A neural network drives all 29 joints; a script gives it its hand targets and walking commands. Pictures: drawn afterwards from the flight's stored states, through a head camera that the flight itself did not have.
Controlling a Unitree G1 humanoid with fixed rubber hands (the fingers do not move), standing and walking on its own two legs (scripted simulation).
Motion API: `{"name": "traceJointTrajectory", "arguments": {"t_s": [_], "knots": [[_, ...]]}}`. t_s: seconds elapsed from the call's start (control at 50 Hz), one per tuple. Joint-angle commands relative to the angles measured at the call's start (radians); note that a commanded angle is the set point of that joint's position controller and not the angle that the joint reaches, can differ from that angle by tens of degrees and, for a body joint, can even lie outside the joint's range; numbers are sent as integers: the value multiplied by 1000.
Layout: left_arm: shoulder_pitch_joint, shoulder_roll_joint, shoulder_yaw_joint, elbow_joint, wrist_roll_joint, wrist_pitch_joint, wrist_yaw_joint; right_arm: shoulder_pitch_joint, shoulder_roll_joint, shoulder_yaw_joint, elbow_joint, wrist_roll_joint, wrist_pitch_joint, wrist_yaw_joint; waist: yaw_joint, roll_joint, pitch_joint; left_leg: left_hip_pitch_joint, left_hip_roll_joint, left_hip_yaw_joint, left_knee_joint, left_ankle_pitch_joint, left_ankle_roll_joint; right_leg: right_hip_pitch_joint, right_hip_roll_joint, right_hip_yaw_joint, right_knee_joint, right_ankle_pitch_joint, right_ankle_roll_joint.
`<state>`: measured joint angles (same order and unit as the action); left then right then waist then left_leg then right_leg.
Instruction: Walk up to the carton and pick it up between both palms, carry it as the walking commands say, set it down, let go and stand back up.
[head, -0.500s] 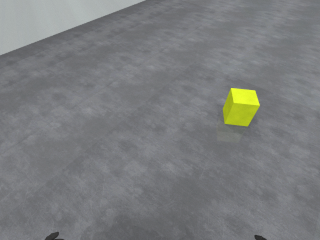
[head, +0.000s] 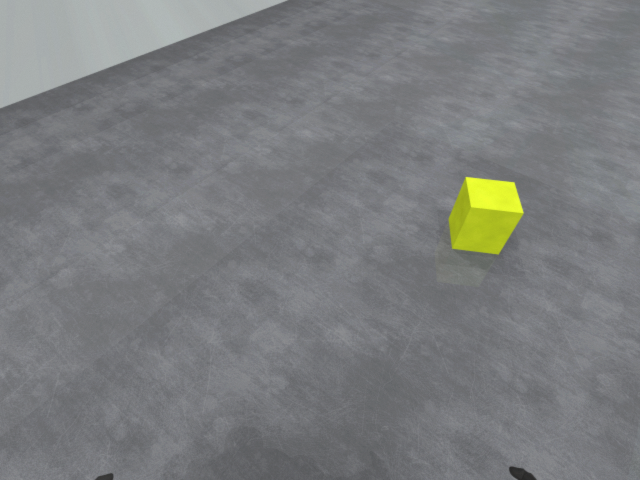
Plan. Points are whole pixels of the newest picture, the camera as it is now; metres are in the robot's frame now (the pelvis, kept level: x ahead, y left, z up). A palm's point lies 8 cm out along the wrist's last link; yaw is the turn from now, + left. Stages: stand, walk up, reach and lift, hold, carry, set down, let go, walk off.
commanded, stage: walk up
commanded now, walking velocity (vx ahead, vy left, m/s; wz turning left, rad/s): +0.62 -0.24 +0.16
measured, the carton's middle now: (482, 216) +1.17 -0.75 -0.66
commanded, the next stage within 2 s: none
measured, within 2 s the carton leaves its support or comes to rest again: neither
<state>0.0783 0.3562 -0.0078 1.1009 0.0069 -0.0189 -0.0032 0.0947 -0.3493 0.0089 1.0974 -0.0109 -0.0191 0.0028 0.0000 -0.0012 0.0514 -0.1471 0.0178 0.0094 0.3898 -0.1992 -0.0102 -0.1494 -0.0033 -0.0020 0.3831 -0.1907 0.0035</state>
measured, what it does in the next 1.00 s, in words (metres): walks ahead, turning right: right foot, then left foot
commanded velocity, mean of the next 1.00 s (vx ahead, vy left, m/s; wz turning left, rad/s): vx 0.48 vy -0.09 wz -0.42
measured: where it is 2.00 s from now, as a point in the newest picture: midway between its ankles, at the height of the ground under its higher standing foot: (436, 323)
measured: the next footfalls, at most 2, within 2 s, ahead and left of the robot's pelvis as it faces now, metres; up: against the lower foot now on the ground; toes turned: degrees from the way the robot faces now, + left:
right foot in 0.40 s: +0.12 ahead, -0.28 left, +0.00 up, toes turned -19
left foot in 0.72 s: +0.36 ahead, -0.11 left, +0.00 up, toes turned -14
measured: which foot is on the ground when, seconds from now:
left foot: down 0.00-0.40, up 0.42-0.70, down 0.72-1.00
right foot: down 0.00-0.08, up 0.10-0.38, down 0.40-0.72, up 0.74-1.00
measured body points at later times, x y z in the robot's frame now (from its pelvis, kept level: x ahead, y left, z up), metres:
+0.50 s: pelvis +0.09 -0.13 -0.03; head +0.10 -0.15 +0.42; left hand +0.17 +0.12 -0.17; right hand +0.08 -0.42 -0.18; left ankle +0.03 +0.04 -0.67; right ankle +0.08 -0.26 -0.75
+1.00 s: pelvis +0.30 -0.22 +0.00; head +0.32 -0.22 +0.45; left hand +0.53 -0.04 -0.13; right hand +0.16 -0.43 -0.15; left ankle +0.32 -0.10 -0.74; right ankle +0.29 -0.38 -0.68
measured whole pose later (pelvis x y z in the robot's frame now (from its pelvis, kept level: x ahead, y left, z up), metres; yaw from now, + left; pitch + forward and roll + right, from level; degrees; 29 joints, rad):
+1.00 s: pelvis +0.30 -0.22 +0.00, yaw -26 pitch -1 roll +0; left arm 0.13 0.27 0.07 0.95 0.03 -0.01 -0.04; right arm 0.37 -0.22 -0.06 1.07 -0.03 -0.08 0.00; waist -0.06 -0.01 0.03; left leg -0.11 0.08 0.19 0.39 -0.26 -0.01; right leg -0.54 -0.08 -0.03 0.96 -0.21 0.02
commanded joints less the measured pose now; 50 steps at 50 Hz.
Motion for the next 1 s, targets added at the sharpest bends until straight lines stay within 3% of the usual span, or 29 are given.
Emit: {"name": "traceJointTrajectory", "arguments": {"t_s": [0.0,0.02,0.04,0.08,0.1,0.12,0.24,0.28,0.3,0.32,0.34,0.36,0.38,0.42,0.5,0.56,0.58,0.6,0.62,0.64,0.66,0.68,0.72,0.76,0.78,0.86,0.9,0.96,0.98], "knots": [[-79,129,80,-93,-15,46,-41,128,-182,-99,-50,-12,28,-27,-75,4,-63,159,233,-225,-87,-411,78,-297,-29,46,116,-390,-15],[-181,101,88,-192,15,70,-83,236,-284,-148,-24,-22,40,-57,-112,173,20,307,496,-431,-264,-549,121,-630,-29,31,452,-281,29],[-198,97,93,-195,31,77,-91,234,-301,-158,-21,-21,38,-72,-88,133,46,252,543,-413,-242,-461,134,-670,-114,70,598,-256,50],[-78,78,89,-168,33,80,-98,132,-248,-146,-32,-18,26,-77,-29,77,14,171,524,-310,-241,-383,128,-604,-131,99,700,-186,44],[-76,71,92,-164,31,82,-106,88,-209,-141,-45,-22,23,-68,-17,63,38,107,472,-241,-238,-379,93,-569,-150,79,674,-168,42],[-55,55,84,-171,26,81,-112,28,-194,-137,-67,-18,19,-63,-1,150,39,50,432,-155,-233,-352,70,-492,-145,57,601,-154,48],[8,25,63,-182,5,62,-112,13,-177,-140,-83,-22,-9,-18,48,250,34,-104,339,90,-219,-395,24,-200,-103,-69,374,-123,36],[96,32,61,-157,-2,48,-82,29,-172,-132,-90,-35,-3,8,63,271,-5,-155,306,133,-118,-478,25,-78,-66,-183,329,-149,36],[192,51,71,-116,4,33,-69,19,-157,-122,-93,-51,0,16,95,158,-25,-195,259,169,69,-537,17,-7,-40,-203,266,-137,32],[301,81,82,-58,18,19,-55,16,-118,-108,-125,-64,2,18,142,-45,-73,-280,189,212,303,-566,4,99,-23,-150,217,-184,-4],[504,197,119,-10,31,8,-35,-44,-64,-82,-187,-55,0,23,222,-406,-72,-468,63,226,712,-557,-30,157,-228,288,-45,-532,-70],[528,221,124,-34,23,-2,-21,-101,-24,-63,-231,-41,-7,28,192,-449,-16,-614,54,55,882,-480,-35,104,-371,668,-285,-714,-114],[439,207,119,-69,22,-9,-10,-90,-13,-61,-226,-45,-18,33,141,-347,30,-648,114,27,929,-381,-28,77,-370,625,-290,-685,-149],[346,139,104,-89,16,-25,4,-35,-2,-66,-204,-38,-34,47,71,-179,54,-658,157,-2,950,-206,-27,92,-318,482,-205,-369,-143],[285,73,89,-101,13,-34,9,-46,31,-71,-200,-14,-43,42,53,-185,42,-439,148,16,572,-232,-57,-69,-289,341,-162,-76,-172],[246,46,79,-90,14,-33,8,-9,49,-71,-190,-8,-41,33,23,-107,59,-279,101,60,360,-204,-49,-160,-257,290,-162,-99,-173],[230,42,87,-106,13,-38,8,44,52,-73,-183,-7,-45,32,-6,-41,12,-199,103,43,285,-170,-48,-159,-272,286,-138,-100,-163],[218,48,85,-102,9,-33,5,94,49,-70,-164,-8,-48,27,-33,-60,-4,-101,78,72,178,-85,-52,-197,-228,252,-93,-105,-149],[193,40,85,-107,3,-39,1,176,26,-75,-136,-16,-51,17,-77,-3,-87,60,53,88,101,19,-40,-231,-194,197,-22,-88,-120],[219,-5,69,-116,1,-42,-3,299,-26,-99,-98,-23,-58,4,-115,164,-157,238,99,5,34,-80,-4,-324,-100,141,193,-134,-95],[194,-61,53,-154,3,-49,-9,400,-107,-122,-82,-43,-60,-11,-157,414,-173,328,339,-279,-118,-302,64,-518,-3,27,503,-295,-52],[178,-78,57,-179,16,-45,-12,391,-139,-131,-91,-30,-52,-14,-125,425,-154,260,441,-467,-269,-521,112,-550,-29,6,682,-328,-37],[166,-65,68,-175,21,-35,-22,281,-91,-120,-111,-25,-44,-15,-71,212,-28,144,443,-419,-293,-546,133,-565,-81,41,790,-231,-35],[217,-70,79,-137,28,-18,-28,226,-53,-116,-136,-13,-64,-18,-35,73,7,37,415,-338,-255,-381,82,-517,-106,59,776,-124,-30],[222,-83,71,-135,27,-16,-27,196,-29,-108,-137,-15,-71,-17,-29,51,-18,30,393,-261,-226,-265,98,-494,-107,48,768,-91,-18],[129,-116,68,-175,26,-10,-37,297,27,-83,-71,-15,-85,-8,-38,67,25,93,350,-114,-200,79,102,-536,-107,-2,654,-33,15],[48,-123,64,-202,27,-2,-45,291,32,-83,-73,-16,-84,-5,-38,73,42,51,332,-42,-231,84,103,-491,-97,-29,530,-9,31],[-4,-125,46,-217,21,0,-64,259,11,-92,-92,-21,-78,0,-28,187,67,-13,286,53,-235,34,88,-369,-79,-68,339,19,27],[-20,-112,46,-229,21,-1,-70,242,-5,-95,-84,-22,-76,2,-17,172,66,-27,290,63,-220,66,83,-307,-84,-61,273,-13,21]]}}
